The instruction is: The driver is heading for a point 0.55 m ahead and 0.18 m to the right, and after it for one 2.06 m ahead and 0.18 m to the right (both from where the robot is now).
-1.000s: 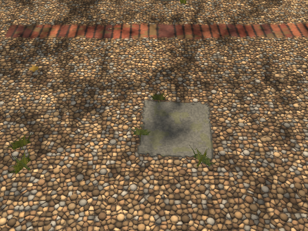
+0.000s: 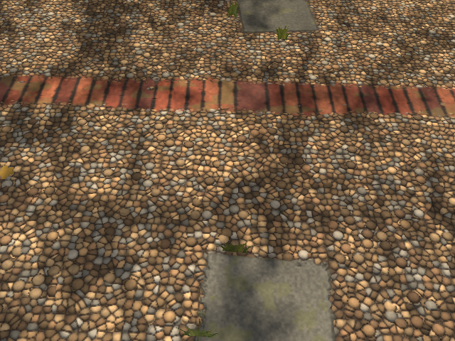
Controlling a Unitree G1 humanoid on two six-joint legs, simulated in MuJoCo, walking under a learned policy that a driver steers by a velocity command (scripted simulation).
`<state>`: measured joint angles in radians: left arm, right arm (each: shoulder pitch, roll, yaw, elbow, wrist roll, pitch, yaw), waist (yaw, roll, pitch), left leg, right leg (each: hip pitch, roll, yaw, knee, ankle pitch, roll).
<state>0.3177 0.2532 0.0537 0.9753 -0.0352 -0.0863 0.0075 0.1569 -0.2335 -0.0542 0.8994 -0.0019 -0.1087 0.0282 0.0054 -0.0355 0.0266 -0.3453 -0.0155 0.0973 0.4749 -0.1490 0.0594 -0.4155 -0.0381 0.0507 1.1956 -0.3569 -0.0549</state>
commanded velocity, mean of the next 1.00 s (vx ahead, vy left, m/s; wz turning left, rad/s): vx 0.40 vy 0.00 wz -0.29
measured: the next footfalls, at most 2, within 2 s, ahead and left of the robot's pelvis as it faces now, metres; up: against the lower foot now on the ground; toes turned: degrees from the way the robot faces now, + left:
right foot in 0.44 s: +0.38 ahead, -0.17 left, +0.00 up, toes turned -17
left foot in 0.92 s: +0.68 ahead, -0.08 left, +0.00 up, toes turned -19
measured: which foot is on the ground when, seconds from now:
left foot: down 0.00-0.46, up 0.48-0.90, down 0.92-1.00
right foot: up 0.00-0.42, down 0.44-0.94, up 0.96-1.00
